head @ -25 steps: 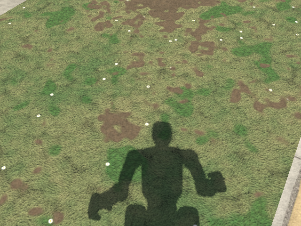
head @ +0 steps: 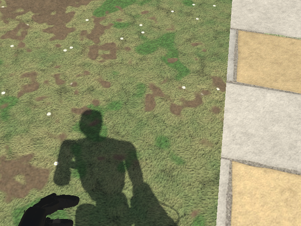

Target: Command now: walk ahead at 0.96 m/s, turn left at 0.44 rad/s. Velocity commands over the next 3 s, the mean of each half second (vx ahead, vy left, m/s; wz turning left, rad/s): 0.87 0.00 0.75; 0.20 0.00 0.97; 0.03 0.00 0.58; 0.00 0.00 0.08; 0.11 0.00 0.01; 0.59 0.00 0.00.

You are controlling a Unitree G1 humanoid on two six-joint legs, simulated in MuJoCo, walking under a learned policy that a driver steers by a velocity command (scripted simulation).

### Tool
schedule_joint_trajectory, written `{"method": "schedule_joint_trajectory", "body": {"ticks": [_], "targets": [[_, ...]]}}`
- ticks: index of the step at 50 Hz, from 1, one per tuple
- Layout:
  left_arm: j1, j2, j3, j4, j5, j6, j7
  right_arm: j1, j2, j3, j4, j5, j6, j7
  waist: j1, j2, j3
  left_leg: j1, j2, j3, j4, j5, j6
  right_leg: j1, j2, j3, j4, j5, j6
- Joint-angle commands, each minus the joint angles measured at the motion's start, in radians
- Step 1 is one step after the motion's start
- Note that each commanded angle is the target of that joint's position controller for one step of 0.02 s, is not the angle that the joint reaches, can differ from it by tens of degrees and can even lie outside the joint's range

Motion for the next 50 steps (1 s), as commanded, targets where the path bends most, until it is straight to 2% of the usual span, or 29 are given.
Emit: {"method": "schedule_joint_trajectory", "body": {"ticks": [1, 2, 4, 7, 10, 13, 15, 17, 18, 19, 20, 21, 22, 23, 24, 25, 27, 30, 33, 36, 40, 42, 44, 45, 46, 47, 48, 49, 50], "targets": [[0.402, 0.235, 0.086, 0.085, 0.004, -0.015, 0.039, -0.23, -0.146, -0.042, -0.191, 0.025, -0.033, 0.005, 0.236, -0.052, -0.22, -0.72, -0.04, -0.12, 0.552, 0.176, 0.099, 0.736, -0.371, 0.61, -0.431, -0.511, -0.041], [0.333, 0.173, 0.072, 0.089, -0.002, -0.02, 0.034, -0.215, -0.118, -0.032, -0.172, 0.016, -0.028, 0.012, 0.183, -0.029, -0.12, -0.696, 0.002, -0.092, 0.494, 0.237, 0.086, 0.607, -0.329, 0.475, -0.445, -0.333, -0.044], [0.276, 0.102, 0.052, 0.101, -0.019, -0.028, 0.04, -0.15, -0.081, -0.031, -0.129, -0.007, 0.006, 0.027, 0.111, -0.083, -0.062, -0.623, 0.034, -0.072, 0.461, 0.256, 0.056, 0.463, -0.263, 0.282, -0.5, -0.208, -0.031], [0.303, 0.041, 0.038, 0.157, -0.046, -0.055, 0.036, -0.246, -0.044, -0.03, -0.149, -0.012, 0.05, 0.047, 0.092, -0.06, 0.043, -0.718, 0.048, -0.049, 0.46, 0.311, 0.048, 0.431, -0.221, 0.083, -0.568, -0.021, -0.002], [0.322, 0.018, 0.032, 0.189, -0.042, -0.074, 0.033, -0.373, -0.029, -0.018, -0.204, -0.011, 0.057, 0.059, 0.079, -0.078, 0.112, -0.752, 0.03, 0.01, 0.348, 0.449, 0.052, 0.397, -0.178, -0.098, -0.607, 0.213, 0.013], [0.338, 0.054, 0.036, 0.213, -0.037, -0.077, 0.053, -0.476, -0.051, -0.008, -0.247, -0.013, 0.053, 0.075, 0.067, -0.032, 0.14, -0.722, 0.001, 0.093, 0.129, 0.522, 0.088, 0.46, -0.163, -0.212, -0.627, 0.469, 0.023], [0.347, 0.099, 0.04, 0.222, -0.039, -0.074, 0.068, -0.523, -0.054, 0.0, -0.266, -0.013, 0.051, 0.083, 0.058, -0.011, 0.135, -0.6, -0.057, 0.177, -0.031, 0.546, 0.125, 0.504, -0.164, -0.265, -0.598, 0.785, 0.041], [0.354, 0.166, 0.055, 0.219, -0.039, -0.057, 0.088, -0.442, -0.089, -0.007, -0.24, -0.01, 0.052, 0.074, 0.009, -0.039, 0.054, -0.459, -0.148, 0.24, -0.083, 0.506, 0.146, 0.608, -0.182, -0.271, -0.421, 1.227, 0.051], [0.32, 0.201, 0.066, 0.204, -0.037, -0.042, 0.097, -0.3, -0.119, -0.018, -0.201, -0.013, 0.051, 0.066, -0.061, -0.054, -0.024, -0.314, -0.189, 0.237, -0.101, 0.471, 0.153, 0.612, -0.195, -0.256, -0.233, 1.347, 0.05], [0.269, 0.225, 0.075, 0.186, -0.037, -0.026, 0.1, -0.09, -0.161, -0.041, -0.141, -0.019, 0.05, 0.053, -0.155, -0.051, -0.126, -0.095, -0.214, 0.2, -0.123, 0.453, 0.174, 0.555, -0.213, -0.225, 0.037, 1.355, 0.04], [0.237, 0.214, 0.077, 0.174, -0.047, -0.017, 0.086, 0.064, -0.199, -0.067, -0.088, -0.021, 0.046, 0.025, -0.202, 0.007, -0.189, 0.111, -0.204, 0.112, -0.237, 0.499, 0.202, 0.444, -0.177, -0.205, 0.367, 1.044, 0.039], [0.202, 0.118, 0.063, 0.172, -0.05, -0.021, 0.06, -0.031, -0.237, -0.095, -0.093, 0.012, 0.057, -0.009, -0.129, 0.222, -0.074, 0.182, -0.129, -0.041, -0.294, 0.651, 0.214, 0.161, 0.051, -0.178, 0.748, -0.126, 0.066], [0.382, 0.045, 0.036, 0.079, -0.048, -0.029, 0.065, -0.099, -0.367, -0.111, -0.135, -0.029, 0.058, 0.003, 0.058, 0.279, -0.223, 0.408, 0.099, -0.455, -0.224, 1.287, 0.411, -0.133, 0.105, -0.028, 1.068, -0.351, 0.114], [0.353, 0.076, 0.022, 0.046, -0.047, -0.043, 0.072, -0.135, -0.382, -0.132, -0.189, -0.02, 0.062, 0.002, 0.016, 0.145, -0.417, 0.481, 0.188, -0.698, -0.407, 0.898, 0.497, -0.222, 0.082, 0.135, 1.08, -0.295, 0.094], [0.302, 0.108, 0.021, 0.051, -0.041, -0.052, 0.073, -0.19, -0.311, -0.118, -0.201, -0.01, 0.063, -0.01, 0.053, -0.011, -0.248, 0.28, 0.168, -0.692, -0.516, 0.715, 0.441, -0.228, 0.035, 0.149, 0.954, -0.241, 0.083], [0.249, 0.107, 0.021, 0.041, -0.029, -0.047, 0.072, -0.242, -0.248, -0.099, -0.192, -0.003, 0.061, -0.016, 0.105, -0.074, -0.112, 0.099, 0.119, -0.609, -0.547, 0.683, 0.393, -0.193, -0.007, 0.149, 0.833, -0.22, 0.085], [0.24, 0.111, 0.022, 0.043, -0.005, 0.002, 0.079, -0.267, -0.203, -0.082, -0.197, 0.011, 0.043, -0.02, 0.148, -0.114, -0.029, -0.141, 0.059, -0.461, -0.545, 0.958, 0.336, -0.063, -0.054, 0.139, 0.688, -0.206, 0.115], [0.186, 0.074, 0.01, 0.01, -0.008, 0.042, 0.08, -0.246, -0.235, -0.09, -0.192, -0.001, 0.027, -0.013, 0.145, -0.099, -0.075, -0.256, -0.049, -0.331, -0.502, 1.174, 0.264, 0.039, -0.065, 0.1, 0.461, -0.144, 0.141], [0.114, 0.069, 0.002, -0.025, -0.023, 0.052, 0.081, -0.216, -0.233, -0.096, -0.195, 0.007, 0.047, -0.023, 0.107, -0.007, -0.144, -0.178, -0.12, -0.302, -0.416, 1.193, 0.157, 0.004, -0.033, 0.092, 0.32, 0.033, 0.123], [0.004, 0.074, -0.008, -0.062, -0.028, 0.061, 0.081, -0.175, -0.229, -0.1, -0.203, 0.013, 0.079, -0.035, 0.049, 0.063, -0.14, -0.11, -0.145, -0.376, -0.383, 1.054, 0.09, -0.044, 0.013, 0.11, 0.204, 0.104, 0.11], [-0.067, 0.115, -0.01, -0.077, -0.036, 0.04, 0.085, -0.155, -0.242, -0.111, -0.221, -0.01, 0.097, -0.039, 0.012, 0.104, -0.088, 0.0, -0.118, -0.516, -0.332, 0.955, 0.091, -0.099, 0.062, 0.171, 0.052, 0.047, 0.094], [-0.032, 0.139, -0.007, -0.062, -0.041, 0.022, 0.088, -0.194, -0.245, -0.114, -0.241, -0.018, 0.098, -0.039, 0.032, 0.124, -0.076, -0.011, -0.123, -0.564, -0.293, 0.895, 0.077, -0.008, 0.082, 0.197, -0.067, 0.033, 0.077], [0.081, 0.158, 0.0, -0.029, -0.045, 0.007, 0.098, -0.284, -0.246, -0.11, -0.27, -0.013, 0.092, -0.034, 0.104, 0.155, -0.072, -0.112, -0.167, -0.577, -0.226, 0.811, 0.033, 0.224, 0.091, 0.2, -0.257, 0.087, 0.047], [0.173, 0.18, 0.009, -0.009, -0.039, -0.005, 0.108, -0.306, -0.218, -0.1, -0.286, 0.007, 0.082, -0.028, 0.149, 0.084, -0.116, -0.218, -0.214, -0.512, -0.069, 0.642, -0.008, 0.446, -0.013, 0.254, -0.35, 0.242, 0.014], [0.22, 0.239, 0.021, -0.017, -0.047, 0.002, 0.118, -0.199, -0.118, -0.075, -0.295, 0.014, 0.079, -0.032, 0.097, -0.152, -0.238, -0.364, -0.323, -0.305, 0.183, -0.088, -0.04, 0.688, -0.321, 0.501, -0.3, 0.594, -0.065], [0.22, 0.242, 0.029, -0.027, -0.066, 0.032, 0.112, -0.106, -0.208, -0.092, -0.296, -0.009, 0.093, -0.032, 0.073, -0.253, -0.369, -0.448, -0.353, -0.184, 0.304, -0.301, -0.053, 0.716, -0.449, 0.741, -0.32, 0.644, -0.206], [0.177, 0.176, 0.022, -0.035, -0.064, 0.048, 0.109, -0.136, -0.245, -0.1, -0.258, -0.041, 0.106, -0.03, 0.067, -0.114, -0.259, -0.499, -0.267, -0.161, 0.388, -0.189, -0.069, 0.632, -0.393, 0.665, -0.335, 0.53, -0.201], [0.145, 0.123, 0.008, -0.044, -0.061, 0.059, 0.11, -0.206, -0.259, -0.105, -0.257, -0.041, 0.116, -0.018, 0.084, -0.041, -0.171, -0.497, -0.237, -0.141, 0.396, -0.09, -0.078, 0.537, -0.316, 0.503, -0.343, 0.423, -0.167], [0.107, 0.113, 0.004, -0.048, -0.052, 0.07, 0.11, -0.232, -0.248, -0.105, -0.262, -0.026, 0.128, -0.005, 0.073, -0.031, -0.125, -0.477, -0.212, -0.127, 0.395, -0.025, -0.089, 0.464, -0.252, 0.395, -0.374, 0.319, -0.136]]}}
